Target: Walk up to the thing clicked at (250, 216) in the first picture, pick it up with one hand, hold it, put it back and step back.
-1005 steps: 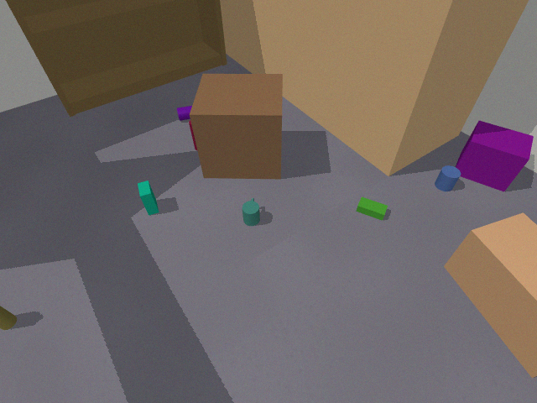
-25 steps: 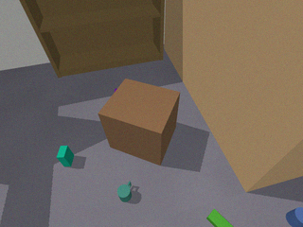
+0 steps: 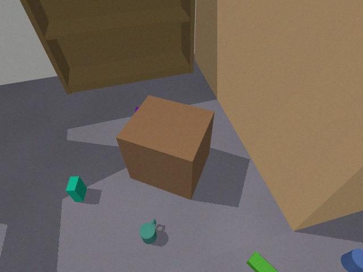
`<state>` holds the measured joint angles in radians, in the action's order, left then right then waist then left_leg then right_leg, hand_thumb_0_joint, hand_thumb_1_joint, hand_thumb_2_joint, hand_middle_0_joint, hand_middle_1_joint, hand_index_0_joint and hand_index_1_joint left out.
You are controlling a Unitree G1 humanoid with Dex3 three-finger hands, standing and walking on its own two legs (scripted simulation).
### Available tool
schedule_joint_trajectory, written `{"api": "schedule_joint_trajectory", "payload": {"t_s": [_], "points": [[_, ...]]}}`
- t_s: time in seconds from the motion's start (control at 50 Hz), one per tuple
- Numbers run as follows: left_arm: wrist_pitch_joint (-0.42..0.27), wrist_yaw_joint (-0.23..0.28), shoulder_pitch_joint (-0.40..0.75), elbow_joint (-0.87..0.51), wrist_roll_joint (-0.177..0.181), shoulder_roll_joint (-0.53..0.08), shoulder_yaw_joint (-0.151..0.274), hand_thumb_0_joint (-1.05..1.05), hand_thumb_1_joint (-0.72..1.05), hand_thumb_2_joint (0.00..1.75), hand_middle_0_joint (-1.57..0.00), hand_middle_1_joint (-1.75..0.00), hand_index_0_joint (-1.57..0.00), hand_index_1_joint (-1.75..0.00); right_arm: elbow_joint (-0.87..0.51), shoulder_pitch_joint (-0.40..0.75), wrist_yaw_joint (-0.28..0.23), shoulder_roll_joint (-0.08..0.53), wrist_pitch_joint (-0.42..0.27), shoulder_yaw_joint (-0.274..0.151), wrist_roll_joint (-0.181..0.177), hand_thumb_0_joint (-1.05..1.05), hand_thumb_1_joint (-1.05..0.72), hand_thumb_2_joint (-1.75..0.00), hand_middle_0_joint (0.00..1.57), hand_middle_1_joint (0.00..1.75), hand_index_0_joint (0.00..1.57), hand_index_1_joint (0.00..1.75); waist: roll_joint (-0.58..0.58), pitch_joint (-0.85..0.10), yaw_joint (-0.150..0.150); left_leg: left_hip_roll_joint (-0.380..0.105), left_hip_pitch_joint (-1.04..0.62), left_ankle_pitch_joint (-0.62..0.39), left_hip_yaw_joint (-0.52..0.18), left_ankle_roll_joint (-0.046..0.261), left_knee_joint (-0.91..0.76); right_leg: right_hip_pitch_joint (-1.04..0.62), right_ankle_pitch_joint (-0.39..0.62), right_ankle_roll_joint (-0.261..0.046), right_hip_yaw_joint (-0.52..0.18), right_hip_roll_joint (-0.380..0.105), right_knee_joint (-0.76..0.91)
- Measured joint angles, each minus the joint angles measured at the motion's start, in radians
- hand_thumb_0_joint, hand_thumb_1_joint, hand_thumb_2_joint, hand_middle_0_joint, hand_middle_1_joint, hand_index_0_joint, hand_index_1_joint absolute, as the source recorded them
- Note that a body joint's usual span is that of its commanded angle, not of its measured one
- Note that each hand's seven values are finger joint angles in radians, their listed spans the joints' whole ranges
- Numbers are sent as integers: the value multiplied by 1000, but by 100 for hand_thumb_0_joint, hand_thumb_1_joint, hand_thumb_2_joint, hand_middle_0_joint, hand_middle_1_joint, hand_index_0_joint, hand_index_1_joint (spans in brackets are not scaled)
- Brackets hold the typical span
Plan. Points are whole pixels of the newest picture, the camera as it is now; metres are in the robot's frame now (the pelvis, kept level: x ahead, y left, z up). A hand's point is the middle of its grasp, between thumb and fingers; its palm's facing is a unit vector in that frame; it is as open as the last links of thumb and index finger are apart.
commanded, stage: walk up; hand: left
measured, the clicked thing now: (150, 230) +0.45 +0.20 -0.74
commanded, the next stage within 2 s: stand in 0.08 s
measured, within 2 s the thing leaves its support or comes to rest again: neither
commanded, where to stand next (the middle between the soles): +0.04 -0.02 m, yaw -1 degrees
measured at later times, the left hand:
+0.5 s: hand out of the picture +0.08 +0.25 -0.16, palm faces -0.02 -0.94 -0.34, open 7.4 cm
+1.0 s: hand out of the picture +0.11 +0.25 -0.16, palm faces -0.02 -0.94 -0.34, open 7.4 cm
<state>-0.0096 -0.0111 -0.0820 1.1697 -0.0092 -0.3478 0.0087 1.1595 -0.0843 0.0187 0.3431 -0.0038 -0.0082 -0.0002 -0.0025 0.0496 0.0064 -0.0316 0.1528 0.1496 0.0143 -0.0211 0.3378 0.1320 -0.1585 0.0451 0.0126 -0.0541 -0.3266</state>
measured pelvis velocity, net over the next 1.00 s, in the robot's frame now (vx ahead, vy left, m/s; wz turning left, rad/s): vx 0.04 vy -0.01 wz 0.01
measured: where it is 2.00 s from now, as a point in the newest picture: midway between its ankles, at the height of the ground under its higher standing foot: outside the picture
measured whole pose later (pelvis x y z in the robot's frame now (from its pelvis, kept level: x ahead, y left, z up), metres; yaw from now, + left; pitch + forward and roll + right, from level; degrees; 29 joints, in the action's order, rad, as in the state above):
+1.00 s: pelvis +0.04 -0.01 +0.00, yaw +0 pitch -1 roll +0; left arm -0.01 -0.01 -0.09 1.14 -0.01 -0.35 0.01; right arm 1.14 -0.08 0.01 0.35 -0.01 0.00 0.00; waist 0.00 0.04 0.00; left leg -0.04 0.11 0.19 0.00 -0.03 0.32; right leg 0.09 -0.20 0.04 0.03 -0.04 -0.30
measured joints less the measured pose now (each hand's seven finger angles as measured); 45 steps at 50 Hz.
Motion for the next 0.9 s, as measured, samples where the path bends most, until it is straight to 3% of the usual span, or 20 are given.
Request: {"api": "schedule_joint_trajectory", "payload": {"t_s": [0.9], "points": [[-3,5,-10,-30,-1,-3,0,1,90,90,-20,-30,-20,-30,-19,5,-10,7,-5,8,5,1,-90,-90,20,29,21,30,1,-7,-3,-11,-34,40,-11,-15,-14,-40,-42,-10,15,11,17]]}}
